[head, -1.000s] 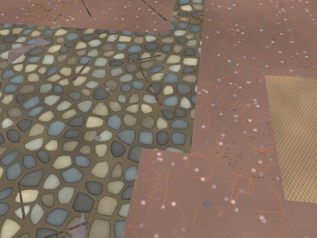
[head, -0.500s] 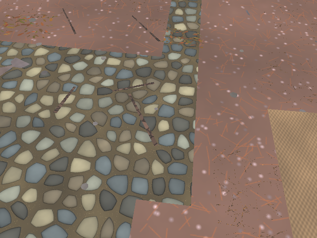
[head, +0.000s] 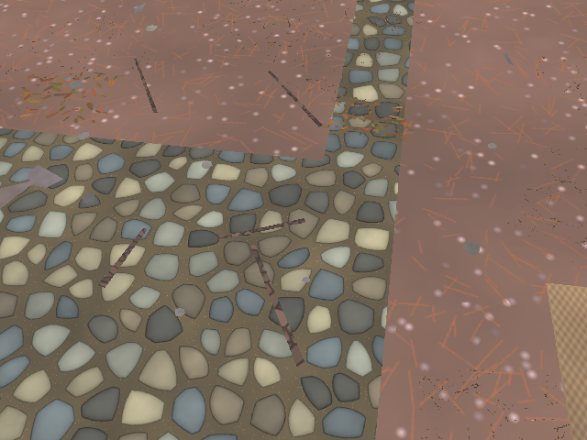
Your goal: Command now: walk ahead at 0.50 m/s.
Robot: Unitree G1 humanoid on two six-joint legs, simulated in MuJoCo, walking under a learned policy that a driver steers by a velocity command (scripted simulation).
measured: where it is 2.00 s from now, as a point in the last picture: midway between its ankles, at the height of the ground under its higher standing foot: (376, 287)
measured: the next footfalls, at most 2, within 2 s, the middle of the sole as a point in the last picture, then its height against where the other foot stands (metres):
left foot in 0.32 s outside the picture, level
right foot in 0.86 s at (380, 380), level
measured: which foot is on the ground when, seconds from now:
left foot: up 0.00-0.30, down 0.32-0.88, up 0.90-1.00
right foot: down 0.00-0.34, up 0.36-0.84, down 0.86-1.00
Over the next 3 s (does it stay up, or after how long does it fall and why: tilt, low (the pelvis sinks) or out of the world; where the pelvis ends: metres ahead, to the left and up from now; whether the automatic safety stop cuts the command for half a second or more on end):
stays up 0.90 -0.11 -0.02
